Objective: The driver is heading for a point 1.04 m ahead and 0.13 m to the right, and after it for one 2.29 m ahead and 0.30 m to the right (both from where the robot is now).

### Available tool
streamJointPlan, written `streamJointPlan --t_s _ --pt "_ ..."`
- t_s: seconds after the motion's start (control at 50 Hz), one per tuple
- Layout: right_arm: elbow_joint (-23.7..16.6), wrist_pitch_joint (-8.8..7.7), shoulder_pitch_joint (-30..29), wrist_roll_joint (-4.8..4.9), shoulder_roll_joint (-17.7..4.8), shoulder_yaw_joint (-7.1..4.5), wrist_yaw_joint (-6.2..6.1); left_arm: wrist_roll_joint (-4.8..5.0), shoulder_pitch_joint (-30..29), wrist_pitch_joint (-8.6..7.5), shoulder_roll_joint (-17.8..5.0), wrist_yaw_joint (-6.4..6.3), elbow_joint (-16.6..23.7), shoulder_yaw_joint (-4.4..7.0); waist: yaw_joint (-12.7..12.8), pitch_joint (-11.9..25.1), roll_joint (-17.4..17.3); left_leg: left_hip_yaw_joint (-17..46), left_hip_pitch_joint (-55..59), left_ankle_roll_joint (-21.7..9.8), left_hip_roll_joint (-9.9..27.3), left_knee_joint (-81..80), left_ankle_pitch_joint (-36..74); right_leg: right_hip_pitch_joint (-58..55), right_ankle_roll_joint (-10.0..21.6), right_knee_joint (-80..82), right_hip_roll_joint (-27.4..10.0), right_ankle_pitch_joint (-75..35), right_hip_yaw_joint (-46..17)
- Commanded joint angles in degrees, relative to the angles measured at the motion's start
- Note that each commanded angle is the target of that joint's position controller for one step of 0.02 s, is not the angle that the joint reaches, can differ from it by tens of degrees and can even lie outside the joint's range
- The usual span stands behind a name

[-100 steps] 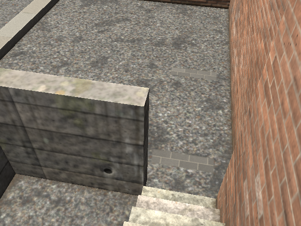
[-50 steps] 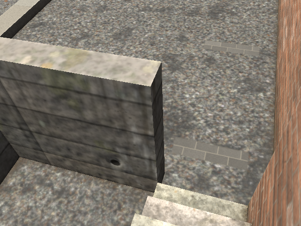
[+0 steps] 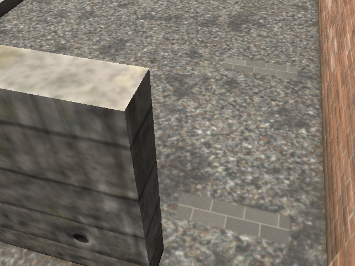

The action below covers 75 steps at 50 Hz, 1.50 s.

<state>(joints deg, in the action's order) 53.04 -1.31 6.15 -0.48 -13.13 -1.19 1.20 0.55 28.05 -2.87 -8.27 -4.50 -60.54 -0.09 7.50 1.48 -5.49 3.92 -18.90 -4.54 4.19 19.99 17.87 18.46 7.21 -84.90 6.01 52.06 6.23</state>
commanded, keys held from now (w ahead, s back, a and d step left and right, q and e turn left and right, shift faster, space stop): w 1.00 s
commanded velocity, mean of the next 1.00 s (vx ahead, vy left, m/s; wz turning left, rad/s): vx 0.50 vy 0.00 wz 0.00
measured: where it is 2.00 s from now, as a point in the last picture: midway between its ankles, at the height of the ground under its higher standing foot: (241, 248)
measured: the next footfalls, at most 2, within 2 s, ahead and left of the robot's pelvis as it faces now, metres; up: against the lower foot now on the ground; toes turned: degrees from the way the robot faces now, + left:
left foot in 0.02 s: +0.13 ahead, +0.12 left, -0.21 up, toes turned -1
right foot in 0.54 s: +0.30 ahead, -0.19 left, -0.43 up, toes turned -4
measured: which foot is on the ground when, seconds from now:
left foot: up 0.00-0.00, down 0.02-0.54, up 0.56-1.00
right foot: down 0.00-0.00, up 0.02-0.52, down 0.54-1.00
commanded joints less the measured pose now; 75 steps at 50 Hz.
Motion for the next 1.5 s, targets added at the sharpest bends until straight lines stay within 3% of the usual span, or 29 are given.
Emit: streamJointPlan --t_s 0.02,0.04,0.1,0.14,0.18,0.28,0.4,0.48,0.52,0.54,0.56,0.58,0.62,0.66,0.72,0.76,0.84,0.94,1.0,1.04,1.06,1.1,1.16,1.22,1.26,1.36,1.42,1.46,1.5 --pt "6.29 -1.39 24.67 -0.09 -4.80 -2.04 -0.60 0.08 5.13 -1.42 -8.98 1.51 -1.02 4.12 -10.20 0.54 -4.09 0.31 32.34 -3.85 3.66 -4.95 13.91 22.67 4.13 -19.14 -4.02 -25.52 -9.05" --pt "7.45 -1.49 29.76 0.32 -5.03 -1.52 -0.81 -0.19 4.51 -1.13 -5.38 1.13 0.56 3.32 -10.29 5.70 -11.01 3.16 47.02 -5.23 9.03 19.47 34.98 43.59 1.54 -37.65 -0.75 5.43 -4.98" --pt "6.33 -0.75 29.64 0.04 -11.05 -3.53 -0.72 -0.97 -2.11 -0.10 -5.24 0.33 4.08 2.34 -11.08 6.67 -6.36 26.18 32.01 -18.27 22.50 8.42 -25.38 55.47 -1.00 -35.61 -7.34 -8.16 -15.04" --pt "5.92 -1.42 24.09 -2.17 -3.90 -0.34 -0.62 -2.91 -7.10 1.20 -5.31 1.82 3.88 3.61 -7.00 -5.27 1.19 21.55 9.07 -14.25 15.97 7.50 -42.93 52.09 -5.44 -20.14 -7.39 -28.26 -18.05" --pt "5.45 -2.86 20.79 -1.43 -0.60 1.51 -1.22 -3.60 -9.74 1.89 -4.55 3.10 5.60 3.77 -4.52 -8.54 5.90 17.46 -9.30 -9.58 12.49 5.57 -41.80 40.81 -9.49 -3.17 -5.69 -44.99 -17.34" --pt "5.27 -4.42 14.35 1.55 -4.80 -0.04 -1.01 -3.15 -11.05 1.55 -5.94 3.26 8.28 4.80 -2.44 -8.05 -0.96 13.27 -15.27 -6.17 8.88 7.60 -42.94 23.66 -8.02 23.39 -7.90 -80.05 -17.15" --pt "4.76 -2.04 21.08 -0.32 -2.45 0.23 -2.95 -0.58 -27.12 1.02 -5.89 4.42 14.97 3.93 -13.48 -11.08 -1.21 5.43 -6.82 -4.38 3.45 18.27 -48.09 12.45 -8.06 51.76 -10.15 -86.76 -9.61" --pt "4.58 0.45 25.30 -3.12 -2.50 -0.41 -2.68 0.96 -17.55 1.03 -7.91 3.43 11.91 4.18 -13.40 -8.09 1.38 4.67 0.11 -4.68 2.68 35.46 -34.51 1.98 -6.11 60.74 -13.44 -86.67 -11.20" --pt "4.61 1.97 18.60 -4.55 -3.85 -1.44 -1.92 -0.02 0.64 1.74 -11.05 2.18 7.05 5.41 -4.67 -1.80 0.14 2.97 -4.35 -5.05 0.20 54.64 -19.93 -15.46 -3.12 59.38 -12.89 -82.22 -6.56" --pt "4.08 1.83 18.00 -3.68 -4.96 -1.75 -2.20 -1.60 7.78 1.64 -12.46 1.71 6.30 6.06 0.33 -4.40 2.72 0.93 -8.40 -5.08 -3.94 69.94 -19.06 -21.37 -2.78 74.06 -14.28 -79.83 -5.74" --pt "5.99 1.38 24.26 -2.46 -2.02 -2.24 -1.85 -3.84 10.53 0.82 -16.78 2.57 3.96 6.69 -2.04 -1.21 18.02 -1.64 -22.27 -3.38 -11.79 92.68 -61.08 -35.96 -2.44 67.72 -20.00 -91.56 -10.01" --pt "3.76 1.07 28.31 -2.31 1.58 -1.29 -2.07 -2.25 11.74 -0.41 -17.08 5.04 1.03 5.75 -7.00 -0.37 28.55 -2.95 -47.01 -2.88 -10.74 104.08 -74.77 -49.98 -4.61 37.21 -22.68 -123.10 -10.05" --pt "1.44 0.82 20.81 -3.51 0.74 0.05 -2.94 2.72 12.31 -1.59 -12.84 6.34 0.42 4.58 -4.59 -0.12 20.17 -2.62 -54.46 -2.81 -6.98 99.98 -59.47 -35.54 -0.99 41.62 -23.45 -99.77 -15.74" --pt "-0.70 1.50 14.18 -4.29 3.21 0.99 -2.56 2.64 8.53 -1.68 -12.34 5.00 -1.11 3.83 -5.88 -1.87 18.76 3.21 -54.02 -1.24 -3.43 92.70 -46.04 -19.34 7.21 47.42 -29.66 -74.65 -26.94" --pt "-1.43 2.25 8.06 -2.11 3.04 1.38 -0.51 1.96 -7.81 -2.59 -4.55 2.69 3.21 -0.90 -15.55 -7.89 7.32 0.84 -26.45 4.98 -1.62 54.47 -16.83 16.49 4.91 52.28 -24.10 -56.38 -19.17" --pt "5.97 3.09 13.73 -2.98 2.39 0.65 -0.44 1.88 -5.18 -2.74 -10.84 2.72 4.42 0.53 -15.49 -5.22 9.85 -0.99 -19.98 4.77 -4.50 58.53 -9.17 14.94 2.71 48.56 -23.30 -58.66 -18.80" --pt "1.36 -0.29 -0.79 -2.16 0.41 0.40 0.28 4.35 -2.59 -5.12 -7.38 1.50 3.60 0.11 -11.43 -8.89 9.06 0.92 -15.93 3.26 -6.45 27.96 18.97 13.25 -0.31 40.01 -15.29 -38.05 -10.20" --pt "-3.10 -0.77 -2.32 -0.28 0.85 0.00 -0.26 -0.34 -1.50 -4.35 -9.62 4.22 3.57 2.42 -5.01 -9.25 14.54 -5.57 -4.21 1.40 -2.28 13.66 11.60 5.08 5.85 25.80 -15.23 -43.71 -12.83" --pt "3.38 -1.75 14.95 -0.39 -3.69 -2.15 0.33 -3.01 3.23 -1.32 -9.87 2.57 -0.75 3.61 -9.74 -4.28 4.62 -8.19 9.54 0.17 -3.11 -15.22 -2.78 -3.78 6.41 -7.53 -10.40 -62.13 -7.52" --pt "7.60 -1.17 25.47 -1.22 -7.46 -2.84 1.68 -1.35 3.70 -1.79 -4.31 3.19 2.73 3.46 -9.31 2.69 -11.98 2.11 46.47 -2.64 8.22 21.82 36.43 40.04 2.23 -34.12 -4.36 0.97 -6.75" --pt "7.86 -0.80 28.68 -1.32 -8.85 -2.79 1.34 -0.82 5.50 -2.29 -3.89 3.17 4.01 2.39 -11.23 11.59 -10.33 8.80 55.37 -8.06 13.75 25.72 36.90 51.31 1.29 -36.88 -5.25 -0.08 -6.64" --pt "9.75 -1.30 33.79 -2.01 -10.86 -3.62 -0.80 -2.97 -4.21 -3.17 -4.00 4.32 6.56 3.05 -15.18 6.54 -5.59 23.40 44.54 -16.96 19.31 21.74 0.60 63.84 -0.30 -28.10 -8.74 -4.45 -13.24" --pt "4.96 -2.62 18.29 -1.46 -1.07 0.53 -1.17 -4.16 -14.09 -2.36 -4.05 4.43 8.01 3.22 -6.58 -10.28 8.68 14.04 -8.14 -10.86 13.26 11.91 -19.46 37.55 -8.26 12.23 -10.05 -43.42 -11.79" --pt "3.62 -3.31 10.34 -0.56 -6.16 -2.25 -1.02 -3.25 -5.73 -1.98 -5.27 5.15 3.45 3.62 -2.18 -1.59 -1.72 5.56 -17.94 -7.51 4.16 16.98 -19.82 12.06 -8.79 17.97 -7.74 -72.92 -8.58" --pt "2.23 -3.88 9.01 2.13 -5.67 -1.80 -1.60 -3.44 -15.46 -2.84 -4.58 6.43 6.44 2.15 -5.16 -2.91 2.33 2.74 -19.23 -5.08 2.01 16.63 -39.19 5.00 -7.53 35.27 -7.23 -84.65 -5.93" --pt "5.84 -1.17 22.25 -1.32 -4.55 -1.44 -2.37 -1.90 -33.54 -1.48 -6.44 7.38 13.70 1.94 -15.65 -12.46 0.19 12.32 5.61 -9.32 5.98 25.74 -35.15 23.25 -4.61 52.27 -12.12 -75.80 -12.28" --pt "6.22 -1.30 19.60 -3.49 -5.36 -1.80 -3.64 0.15 -20.78 -2.12 -8.28 6.56 10.16 2.71 -11.28 -10.33 -2.58 11.51 6.63 -8.72 3.51 38.25 -24.74 8.48 -2.68 68.17 -15.63 -72.74 -12.40" --pt "8.26 -1.08 21.92 -3.10 -2.76 -0.76 -3.16 -0.86 -3.86 -1.41 -11.81 6.60 2.59 4.10 -4.90 -2.50 8.25 2.59 -2.23 -7.27 -1.07 56.99 -26.68 -19.07 -3.99 73.93 -12.23 -79.66 -4.23" --pt "6.47 -0.49 20.22 -0.79 -0.98 -2.27 -1.61 -1.78 12.03 -1.36 -15.63 7.59 -3.67 5.01 0.55 4.06 21.69 -4.87 -28.40 -3.25 -13.06 98.19 -72.60 -43.23 -3.19 52.07 -18.38 -106.19 -8.53"
Keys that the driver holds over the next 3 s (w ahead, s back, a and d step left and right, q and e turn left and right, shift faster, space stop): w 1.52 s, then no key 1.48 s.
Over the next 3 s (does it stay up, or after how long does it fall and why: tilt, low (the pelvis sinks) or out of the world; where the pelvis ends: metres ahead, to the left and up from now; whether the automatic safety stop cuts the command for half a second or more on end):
stays up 1.11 -0.22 -0.70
